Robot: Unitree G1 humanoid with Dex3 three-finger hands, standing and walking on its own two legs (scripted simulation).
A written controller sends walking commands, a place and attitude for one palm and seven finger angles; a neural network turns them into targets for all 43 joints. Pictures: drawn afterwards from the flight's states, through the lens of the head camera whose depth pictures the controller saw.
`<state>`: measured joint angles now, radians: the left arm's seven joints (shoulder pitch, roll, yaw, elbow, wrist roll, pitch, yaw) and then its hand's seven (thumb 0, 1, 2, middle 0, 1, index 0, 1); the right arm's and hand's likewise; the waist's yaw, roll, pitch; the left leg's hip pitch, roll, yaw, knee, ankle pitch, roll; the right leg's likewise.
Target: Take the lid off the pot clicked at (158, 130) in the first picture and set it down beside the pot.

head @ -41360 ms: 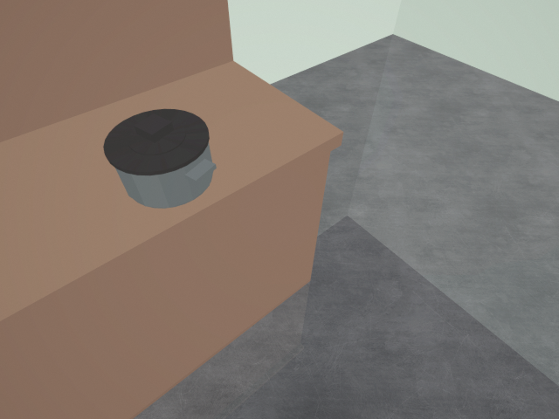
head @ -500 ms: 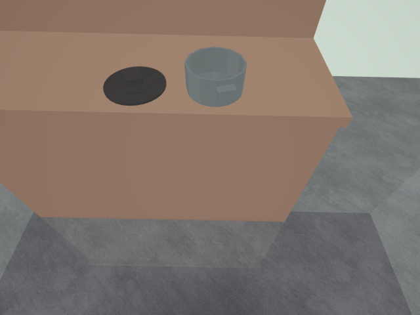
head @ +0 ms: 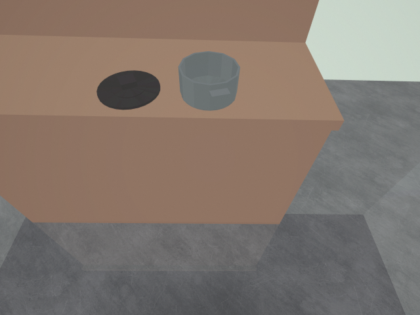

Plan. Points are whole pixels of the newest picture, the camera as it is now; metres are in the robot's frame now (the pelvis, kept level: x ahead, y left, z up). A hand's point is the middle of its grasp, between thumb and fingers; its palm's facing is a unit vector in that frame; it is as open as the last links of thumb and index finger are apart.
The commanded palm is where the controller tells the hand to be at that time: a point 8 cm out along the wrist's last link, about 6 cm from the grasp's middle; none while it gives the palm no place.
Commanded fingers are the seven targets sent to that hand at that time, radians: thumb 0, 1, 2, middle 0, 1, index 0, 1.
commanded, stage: let the arm hang, fingers relaxed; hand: left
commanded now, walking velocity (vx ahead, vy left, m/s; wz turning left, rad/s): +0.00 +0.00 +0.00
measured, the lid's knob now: (127, 81) +0.72 +0.27 +0.02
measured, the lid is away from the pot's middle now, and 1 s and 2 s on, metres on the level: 0.24 0.24 0.24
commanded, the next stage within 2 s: look to check the result in 0.84 s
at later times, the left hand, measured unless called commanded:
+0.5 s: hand out of the picture +0.00 +0.18 -0.18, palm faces +0.00 -0.98 -0.19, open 7.3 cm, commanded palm none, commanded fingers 0.00 0.90 0.90 -0.20 -0.30 -0.20 -0.30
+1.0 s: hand out of the picture -0.01 +0.19 -0.18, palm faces +0.00 -0.98 -0.19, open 7.3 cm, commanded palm none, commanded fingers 0.00 0.90 0.90 -0.20 -0.30 -0.20 -0.30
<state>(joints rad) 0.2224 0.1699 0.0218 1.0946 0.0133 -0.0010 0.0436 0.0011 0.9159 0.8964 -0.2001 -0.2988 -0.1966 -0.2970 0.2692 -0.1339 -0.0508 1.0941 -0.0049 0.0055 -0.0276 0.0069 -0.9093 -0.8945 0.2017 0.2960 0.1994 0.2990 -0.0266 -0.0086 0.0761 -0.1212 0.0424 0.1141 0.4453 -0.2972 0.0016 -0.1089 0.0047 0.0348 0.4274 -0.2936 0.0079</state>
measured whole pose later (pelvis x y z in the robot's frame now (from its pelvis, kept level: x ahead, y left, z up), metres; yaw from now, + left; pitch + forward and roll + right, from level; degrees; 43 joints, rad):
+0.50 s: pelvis -0.01 +0.01 +0.00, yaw +0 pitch -2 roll +0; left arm 0.24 0.16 0.02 1.12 0.01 0.00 0.05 0.01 0.92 0.90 -0.20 -0.30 -0.20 -0.30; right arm 0.27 -0.11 -0.05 1.11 0.00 0.00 -0.03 0.01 -0.91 -0.89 0.20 0.30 0.20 0.30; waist -0.02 -0.02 0.08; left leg -0.13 0.03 0.12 0.43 -0.28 0.02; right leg -0.11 -0.01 0.04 0.41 -0.27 0.02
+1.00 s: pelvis -0.02 +0.02 +0.00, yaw +0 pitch -1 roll +0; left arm 0.24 0.16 0.01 1.13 0.02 0.00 0.05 0.01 0.92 0.90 -0.20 -0.30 -0.20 -0.30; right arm 0.28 -0.11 -0.05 1.11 0.00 0.00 -0.03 0.01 -0.91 -0.89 0.20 0.30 0.20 0.30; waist -0.02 -0.02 0.09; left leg -0.14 0.01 0.12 0.42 -0.26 0.03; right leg -0.12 -0.03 0.04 0.40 -0.26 0.04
